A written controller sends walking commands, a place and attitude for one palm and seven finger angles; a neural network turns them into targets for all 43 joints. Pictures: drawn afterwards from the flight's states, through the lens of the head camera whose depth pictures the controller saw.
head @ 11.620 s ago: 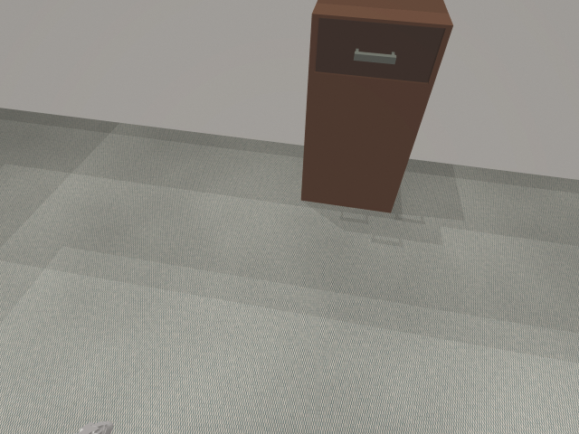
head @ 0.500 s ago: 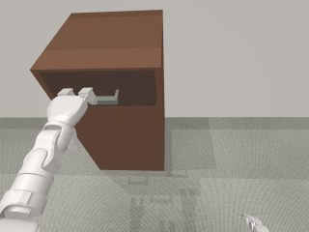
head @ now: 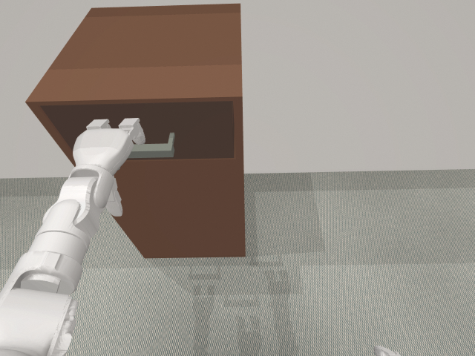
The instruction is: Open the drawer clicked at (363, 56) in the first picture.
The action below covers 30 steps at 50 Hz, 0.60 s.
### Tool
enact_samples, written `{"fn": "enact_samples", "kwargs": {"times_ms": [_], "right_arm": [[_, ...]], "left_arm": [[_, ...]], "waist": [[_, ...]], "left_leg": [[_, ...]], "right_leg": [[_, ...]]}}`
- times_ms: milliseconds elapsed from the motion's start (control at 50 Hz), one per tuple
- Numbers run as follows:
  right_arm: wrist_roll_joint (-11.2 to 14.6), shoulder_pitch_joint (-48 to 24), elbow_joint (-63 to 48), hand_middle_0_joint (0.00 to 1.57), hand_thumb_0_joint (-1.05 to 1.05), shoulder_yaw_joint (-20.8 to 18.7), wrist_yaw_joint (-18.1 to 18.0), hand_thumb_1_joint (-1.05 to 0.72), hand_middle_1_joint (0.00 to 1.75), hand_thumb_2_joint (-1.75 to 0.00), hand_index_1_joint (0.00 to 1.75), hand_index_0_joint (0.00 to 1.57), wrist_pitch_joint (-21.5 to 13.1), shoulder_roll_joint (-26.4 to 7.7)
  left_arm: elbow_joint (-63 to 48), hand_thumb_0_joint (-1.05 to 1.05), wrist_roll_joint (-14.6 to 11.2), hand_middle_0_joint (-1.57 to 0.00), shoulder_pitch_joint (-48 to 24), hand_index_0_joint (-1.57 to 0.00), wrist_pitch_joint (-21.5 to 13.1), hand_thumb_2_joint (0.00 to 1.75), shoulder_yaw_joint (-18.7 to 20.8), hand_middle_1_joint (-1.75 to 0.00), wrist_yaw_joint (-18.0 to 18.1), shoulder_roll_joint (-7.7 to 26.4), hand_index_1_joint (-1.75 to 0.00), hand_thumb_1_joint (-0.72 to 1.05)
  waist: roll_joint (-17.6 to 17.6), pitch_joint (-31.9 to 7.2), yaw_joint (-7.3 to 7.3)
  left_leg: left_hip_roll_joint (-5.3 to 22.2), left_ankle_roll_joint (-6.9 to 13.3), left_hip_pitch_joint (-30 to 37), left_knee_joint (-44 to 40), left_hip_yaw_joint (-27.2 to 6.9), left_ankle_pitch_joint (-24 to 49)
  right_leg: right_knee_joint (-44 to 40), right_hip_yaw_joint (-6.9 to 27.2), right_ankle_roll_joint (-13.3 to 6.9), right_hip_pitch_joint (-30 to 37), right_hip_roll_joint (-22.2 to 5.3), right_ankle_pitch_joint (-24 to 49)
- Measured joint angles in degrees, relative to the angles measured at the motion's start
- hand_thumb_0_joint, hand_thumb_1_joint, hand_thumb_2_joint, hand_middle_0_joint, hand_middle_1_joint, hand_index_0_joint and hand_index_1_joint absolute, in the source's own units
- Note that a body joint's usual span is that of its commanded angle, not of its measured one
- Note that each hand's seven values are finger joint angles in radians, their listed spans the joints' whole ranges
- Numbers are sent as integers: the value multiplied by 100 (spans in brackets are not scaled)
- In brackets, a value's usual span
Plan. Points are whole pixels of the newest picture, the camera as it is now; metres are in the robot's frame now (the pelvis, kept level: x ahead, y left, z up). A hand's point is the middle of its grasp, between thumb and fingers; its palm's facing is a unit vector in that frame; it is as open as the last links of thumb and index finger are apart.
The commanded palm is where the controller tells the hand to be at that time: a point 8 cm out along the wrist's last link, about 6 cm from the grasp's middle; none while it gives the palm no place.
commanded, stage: move the hooked fingers above the handle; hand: left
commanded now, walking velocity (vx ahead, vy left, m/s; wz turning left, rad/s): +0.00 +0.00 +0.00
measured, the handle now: (144, 144) +0.54 +0.25 +0.00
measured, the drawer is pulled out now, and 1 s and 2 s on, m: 0.00 0.00 0.00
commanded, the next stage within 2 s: lower the fingers behind the handle in 1.12 s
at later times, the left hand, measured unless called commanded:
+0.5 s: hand (135, 147) +0.48 +0.24 +0.05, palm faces -0.03 -0.03 -1.00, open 13.8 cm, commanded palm +0.46 +0.24 +0.11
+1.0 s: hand (132, 150) +0.48 +0.24 +0.05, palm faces -0.05 -0.01 -1.00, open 13.9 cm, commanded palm +0.46 +0.24 +0.11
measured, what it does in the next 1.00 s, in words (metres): stands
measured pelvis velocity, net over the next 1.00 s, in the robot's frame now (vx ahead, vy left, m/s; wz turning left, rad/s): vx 0.01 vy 0.00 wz -0.01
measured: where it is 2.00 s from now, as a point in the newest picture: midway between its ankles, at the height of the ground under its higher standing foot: outside the picture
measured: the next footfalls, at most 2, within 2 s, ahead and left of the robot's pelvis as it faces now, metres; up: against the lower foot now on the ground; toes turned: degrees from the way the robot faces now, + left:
none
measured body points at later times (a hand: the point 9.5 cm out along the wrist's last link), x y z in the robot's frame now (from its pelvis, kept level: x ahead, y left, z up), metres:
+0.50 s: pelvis +0.00 +0.01 -0.01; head +0.09 +0.00 +0.43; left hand +0.48 +0.24 +0.11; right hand +0.01 -0.27 -0.14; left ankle -0.04 +0.09 -0.73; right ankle +0.01 -0.11 -0.73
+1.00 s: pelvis +0.01 +0.00 -0.01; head +0.09 -0.01 +0.44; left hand +0.47 +0.24 +0.11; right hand +0.06 -0.27 -0.14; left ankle -0.04 +0.09 -0.73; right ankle +0.01 -0.11 -0.73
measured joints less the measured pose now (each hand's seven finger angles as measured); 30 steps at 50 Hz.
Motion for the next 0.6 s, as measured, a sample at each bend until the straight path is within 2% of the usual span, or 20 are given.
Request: {"fn": "enact_samples", "kwargs": {"times_ms": [100,360,500,600], "right_arm": [[-23,88,40,20,1,2,19,-90,30,-90,30,21,16,3],[-95,470,144,20,0,-32,61,-90,30,-90,30,21,65,-37],[-151,660,231,20,0,-97,96,-90,30,-90,30,21,98,-75],[-141,670,239,20,0,-88,130,-90,30,-90,30,21,142,-86]], "left_arm": [[431,0,65,-32,-380,-32,-45,30,-67,-120,70,-25,-120,-49],[1383,0,213,-32,-1051,-31,-42,30,186,-120,281,204,-120,-49],[1476,0,241,-32,-1159,-32,-159,30,325,-120,379,214,-120,-48],[1539,0,260,-32,-1127,-31,-33,30,334,-120,461,194,-120,-48]], "waist": [[-13,-24,-84],[-9,-114,-393],[9,-193,-474],[35,-219,-495]], "left_leg": [[-11,18,-182,107,-8,-34],[48,38,-666,326,64,-128],[79,38,-828,410,84,-182],[96,40,-830,403,114,-198]], "right_leg": [[73,-8,17,-163,-15,-19],[184,57,34,-630,45,-20],[221,76,37,-783,76,-38],[212,107,39,-797,97,-38]]}}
